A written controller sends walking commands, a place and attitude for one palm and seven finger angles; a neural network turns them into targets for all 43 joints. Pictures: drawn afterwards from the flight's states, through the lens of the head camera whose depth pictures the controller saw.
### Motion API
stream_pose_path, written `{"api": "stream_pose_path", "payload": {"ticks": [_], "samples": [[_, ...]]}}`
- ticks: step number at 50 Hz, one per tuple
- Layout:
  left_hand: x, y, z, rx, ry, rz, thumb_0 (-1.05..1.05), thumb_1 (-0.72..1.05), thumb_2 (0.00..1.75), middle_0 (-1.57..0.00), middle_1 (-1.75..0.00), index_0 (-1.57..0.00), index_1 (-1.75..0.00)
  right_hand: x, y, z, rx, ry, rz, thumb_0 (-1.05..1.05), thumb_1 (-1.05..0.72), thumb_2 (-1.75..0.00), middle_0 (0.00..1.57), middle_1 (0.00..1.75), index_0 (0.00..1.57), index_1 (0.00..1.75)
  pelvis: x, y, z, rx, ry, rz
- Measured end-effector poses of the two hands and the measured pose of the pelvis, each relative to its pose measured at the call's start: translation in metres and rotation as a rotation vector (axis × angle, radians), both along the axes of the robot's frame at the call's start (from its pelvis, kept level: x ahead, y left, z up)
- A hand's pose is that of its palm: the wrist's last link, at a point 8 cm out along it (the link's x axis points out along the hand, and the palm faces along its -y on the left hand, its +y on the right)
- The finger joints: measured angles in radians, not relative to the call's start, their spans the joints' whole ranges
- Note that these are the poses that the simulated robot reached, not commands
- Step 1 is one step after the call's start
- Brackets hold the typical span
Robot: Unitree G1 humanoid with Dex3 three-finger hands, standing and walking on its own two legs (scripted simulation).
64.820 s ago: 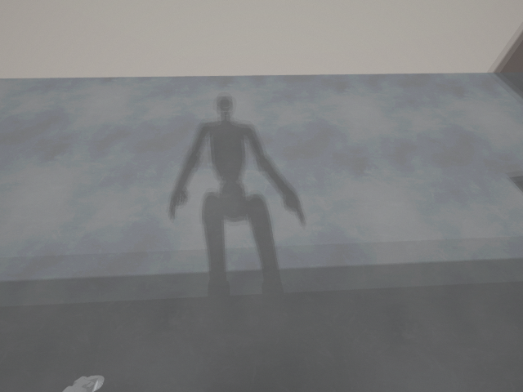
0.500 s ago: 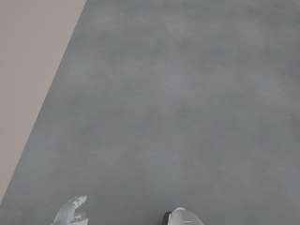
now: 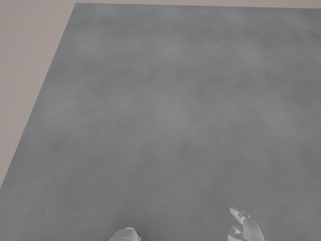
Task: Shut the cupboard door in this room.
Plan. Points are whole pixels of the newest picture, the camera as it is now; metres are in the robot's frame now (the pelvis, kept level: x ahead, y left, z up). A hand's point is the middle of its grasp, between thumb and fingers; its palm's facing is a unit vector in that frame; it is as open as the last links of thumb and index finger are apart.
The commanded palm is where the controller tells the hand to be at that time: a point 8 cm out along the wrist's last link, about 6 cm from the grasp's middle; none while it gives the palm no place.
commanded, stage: walk to a spot facing it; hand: left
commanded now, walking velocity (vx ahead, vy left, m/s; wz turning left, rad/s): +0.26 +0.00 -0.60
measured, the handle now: out of the picture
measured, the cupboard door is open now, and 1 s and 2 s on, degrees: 55 55 55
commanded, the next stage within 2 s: turn to face it in 0.30 s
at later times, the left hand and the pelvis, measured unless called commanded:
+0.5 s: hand (147, 157) +0.38 +0.09 -0.15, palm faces -0.34 -0.91 -0.25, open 7.4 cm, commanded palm none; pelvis +0.17 -0.04 -0.01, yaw -17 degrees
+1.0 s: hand (116, 181) +0.30 +0.18 -0.18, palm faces +0.02 -0.98 -0.21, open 7.3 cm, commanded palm none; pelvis +0.23 -0.02 +0.00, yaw -2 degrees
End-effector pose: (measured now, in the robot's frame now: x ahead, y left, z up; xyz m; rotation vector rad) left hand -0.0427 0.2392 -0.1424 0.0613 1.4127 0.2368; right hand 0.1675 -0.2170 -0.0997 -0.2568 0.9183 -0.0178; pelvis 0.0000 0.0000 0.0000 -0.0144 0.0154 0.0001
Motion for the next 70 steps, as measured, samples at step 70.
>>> {"api": "stream_pose_path", "payload": {"ticks": [70], "samples": [[0.332,-0.019,0.033,0.110,-0.206,0.029,0.00,0.91,0.90,-0.20,-0.30,-0.20,-0.30,0.173,-0.065,-0.016,-0.029,0.307,-0.041,0.01,-0.90,-0.90,0.21,0.30,0.21,0.30,0.240,-0.050,0.016,0.005,0.017,0.191]]}}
